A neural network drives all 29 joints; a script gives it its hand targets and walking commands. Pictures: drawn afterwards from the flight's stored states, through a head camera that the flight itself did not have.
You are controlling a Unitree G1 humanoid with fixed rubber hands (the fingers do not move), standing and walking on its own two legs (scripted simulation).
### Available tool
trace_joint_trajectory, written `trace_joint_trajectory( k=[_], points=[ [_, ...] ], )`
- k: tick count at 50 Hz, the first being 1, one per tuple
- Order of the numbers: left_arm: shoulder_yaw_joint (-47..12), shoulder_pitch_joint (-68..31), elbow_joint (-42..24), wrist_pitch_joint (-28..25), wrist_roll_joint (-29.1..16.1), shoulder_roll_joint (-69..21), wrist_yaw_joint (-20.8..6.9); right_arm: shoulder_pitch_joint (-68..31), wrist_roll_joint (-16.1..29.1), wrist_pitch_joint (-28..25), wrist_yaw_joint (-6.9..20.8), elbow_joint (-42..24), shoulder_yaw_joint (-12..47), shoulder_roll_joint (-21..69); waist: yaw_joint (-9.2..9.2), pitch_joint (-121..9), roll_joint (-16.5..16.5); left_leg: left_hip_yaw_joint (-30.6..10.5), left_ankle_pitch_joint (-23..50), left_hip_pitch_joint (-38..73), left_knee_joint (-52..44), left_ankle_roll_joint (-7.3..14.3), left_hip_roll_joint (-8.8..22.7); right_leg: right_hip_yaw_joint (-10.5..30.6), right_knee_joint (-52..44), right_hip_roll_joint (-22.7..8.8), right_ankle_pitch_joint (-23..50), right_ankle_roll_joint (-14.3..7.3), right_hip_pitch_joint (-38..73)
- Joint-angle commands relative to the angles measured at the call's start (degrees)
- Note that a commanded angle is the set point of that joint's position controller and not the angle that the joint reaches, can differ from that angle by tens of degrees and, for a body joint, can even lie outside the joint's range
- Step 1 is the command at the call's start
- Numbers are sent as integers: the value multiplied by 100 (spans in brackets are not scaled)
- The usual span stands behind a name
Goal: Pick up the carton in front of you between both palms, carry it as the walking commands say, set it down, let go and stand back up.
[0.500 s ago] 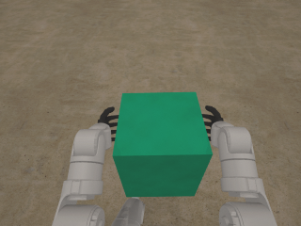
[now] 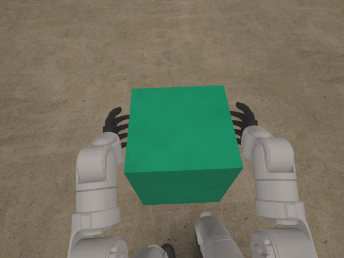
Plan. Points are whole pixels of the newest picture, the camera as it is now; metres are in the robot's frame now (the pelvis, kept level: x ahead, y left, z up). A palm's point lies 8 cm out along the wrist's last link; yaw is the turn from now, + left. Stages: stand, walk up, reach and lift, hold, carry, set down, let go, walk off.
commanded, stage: carry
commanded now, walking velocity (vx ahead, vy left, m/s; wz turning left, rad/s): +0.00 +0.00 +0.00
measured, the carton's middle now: (179, 150) +0.36 -0.04 -0.03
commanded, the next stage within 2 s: none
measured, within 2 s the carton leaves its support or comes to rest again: neither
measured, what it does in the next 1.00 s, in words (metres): walks ahead: right foot, then left foot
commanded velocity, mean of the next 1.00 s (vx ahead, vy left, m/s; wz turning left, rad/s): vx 0.20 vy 0.00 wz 0.00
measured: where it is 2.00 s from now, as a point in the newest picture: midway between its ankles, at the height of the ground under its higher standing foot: (163, 150)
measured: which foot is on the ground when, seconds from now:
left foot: down 0.00-0.14, up 0.16-0.26, down 0.28-0.88, up 0.90-1.00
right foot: up 0.00-0.08, down 0.10-1.00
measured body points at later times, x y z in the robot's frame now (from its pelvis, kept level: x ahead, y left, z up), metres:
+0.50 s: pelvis +0.12 -0.01 +0.01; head +0.10 -0.01 +0.46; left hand +0.47 +0.16 +0.12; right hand +0.48 -0.15 +0.12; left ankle +0.09 +0.08 -0.72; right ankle +0.14 -0.12 -0.72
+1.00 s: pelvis +0.16 -0.03 +0.01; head +0.14 -0.03 +0.46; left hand +0.51 +0.13 +0.12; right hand +0.52 -0.18 +0.12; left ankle +0.12 +0.07 -0.69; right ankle +0.14 -0.12 -0.72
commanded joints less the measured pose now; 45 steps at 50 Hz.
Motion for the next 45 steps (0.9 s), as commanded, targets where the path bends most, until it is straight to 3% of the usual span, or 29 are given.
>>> trace_joint_trajectory(
  k=[1,3,4,5,6,7,8,10,13,15,17,18,19,21,25,31,33,34,35,37,39,41,42,43,44,45],
  points=[
    [-4147,-3761,-978,-343,-1845,-5424,-1004,-4122,2625,-170,1685,-1198,4457,6364,156,-4640,808,-1236,6566,3570,341,170,1518,-522,-811,339,754,-68,722],
    [-4273,-3641,-973,-326,-1892,-5336,-1047,-3881,2507,-176,1678,-1110,4486,6199,227,-4441,797,-1113,6411,3441,558,150,1506,-582,-1488,411,947,-165,1041],
    [-4315,-3592,-916,-304,-1920,-5303,-1077,-3807,2443,-169,1666,-1056,4469,6107,339,-4336,734,-948,6055,3111,770,21,1419,-535,-2133,375,1403,-262,1559],
    [-4334,-3562,-840,-277,-1958,-5258,-1108,-3738,2375,-152,1649,-1001,4445,6012,491,-4311,521,-734,5266,2404,1078,-208,1290,-325,-2808,152,2643,-404,2565],
    [-4285,-3461,-736,-252,-1995,-5128,-1142,-3693,2275,-117,1630,-976,4407,5931,630,-4449,-44,-646,3293,1110,1479,-537,1083,463,-2352,-637,5830,-840,3996],
    [-4307,-3388,-576,-223,-2058,-5065,-1158,-3665,2230,-31,1605,-883,4322,5903,707,-4773,-818,-645,685,-137,1749,-947,675,1216,-1551,-1504,8292,-1548,5199],
    [-4358,-3373,-579,-182,-2203,-5138,-1193,-3677,2195,28,1580,-847,4285,5808,805,-4799,-1307,-702,-1829,-770,2112,-943,411,1643,-1845,-1830,8849,-1819,5643],
    [-4383,-3650,-640,-69,-2351,-5318,-1261,-3668,2033,98,1535,-791,4133,5725,745,-4473,-791,-820,-2003,-758,1397,-851,596,1296,-2011,-1548,7760,-1457,5496],
    [-4434,-4054,-582,118,-2510,-5490,-1337,-3454,1784,203,1496,-442,3840,5719,606,-4254,-554,-422,-329,717,-469,-929,495,530,-2118,-1025,6351,-813,4457],
    [-4382,-4123,-344,208,-2540,-5564,-1386,-3375,1658,293,1536,-156,3640,5718,594,-4233,-402,-537,664,1674,-624,-869,686,353,-2141,-836,5044,-575,3703],
    [-4266,-4250,-96,277,-2487,-5644,-1426,-3568,1579,334,1598,65,3483,5708,611,-4064,324,-939,3618,2240,40,-560,1351,-18,-2062,-472,3265,-291,2837],
    [-4226,-4354,46,298,-2498,-5674,-1446,-3663,1584,360,1620,157,3418,5723,611,-3937,439,-1028,4444,2325,71,-456,1549,-92,-1995,-360,2541,-216,2605],
    [-4169,-4430,193,312,-2511,-5725,-1465,-3762,1587,377,1634,219,3371,5739,612,-3825,432,-1064,4613,2273,71,-390,1627,-99,-1998,-318,2192,-170,2520],
    [-4016,-4548,488,333,-2533,-5831,-1488,-3994,1609,405,1643,309,3269,5768,610,-3685,413,-1029,4299,1995,39,-392,1569,-39,-1974,-351,2303,-176,2606],
    [-3672,-4663,824,357,-2509,-5974,-1481,-4393,1727,455,1643,357,3136,5898,616,-3548,166,-928,3007,1609,-28,-507,1375,59,-2003,-512,2738,-241,2854],
    [-3323,-4885,865,433,-2437,-6001,-1413,-4892,1975,532,1615,274,3120,6135,621,-3358,11,-978,1806,1332,-276,-513,1323,95,-2177,-519,1945,-250,2910],
    [-3258,-4952,827,463,-2423,-5993,-1386,-4997,2027,549,1610,256,3122,6188,621,-3299,37,-1002,816,1283,-500,-478,1290,21,-2252,-445,1138,-253,2818],
    [-3234,-4973,809,482,-2412,-5998,-1375,-5041,2043,554,1604,254,3125,6206,619,-3212,150,-1113,-5,1281,-699,-398,1341,-90,-2188,-343,329,-253,2667],
    [-3212,-4994,789,505,-2404,-5999,-1368,-5037,2050,558,1597,268,3116,6198,593,-3073,309,-1386,-867,1281,-989,-263,1461,-187,-2069,-208,-446,-250,2377],
    [-3185,-5084,776,550,-2414,-5998,-1372,-5044,2034,563,1574,291,3085,6173,500,-2678,654,-2127,-1973,1409,-1563,-1,1887,-465,-1650,25,-903,-214,1609],
    [-3207,-5081,857,576,-2449,-5989,-1385,-5044,1980,578,1536,285,3045,6125,447,-2463,721,-2228,-1671,1509,-1559,108,2086,-691,-1795,119,-709,-219,1407],
    [-3200,-5035,933,578,-2467,-5983,-1386,-5068,1976,590,1507,248,3038,6114,502,-2678,579,-1622,-674,1365,-1107,-31,1843,-727,-2257,137,-385,-249,2119],
    [-3177,-4997,975,576,-2458,-5982,-1384,-5081,1987,595,1497,239,3048,6139,550,-2839,443,-1264,-422,1175,-823,-179,1633,-571,-2435,40,-278,-292,2622],
    [-3147,-4976,1013,574,-2440,-5971,-1383,-5073,1992,599,1493,248,3064,6186,595,-2934,80,-858,-402,811,-277,-365,1323,-73,-2690,-271,-223,-411,3102],
    [-3094,-4895,1091,571,-2395,-5904,-1374,-5065,1992,616,1500,277,3063,6240,670,-2979,-689,-286,-665,75,659,-592,889,922,-3029,-913,20,-691,3686],
    [-3018,-4757,1178,562,-2356,-5837,-1355,-5037,1999,643,1521,359,3038,6245,744,-2964,-1282,0,-1320,-845,1202,-744,648,1929,-3271,-1508,316,-1059,4323]
  ],
)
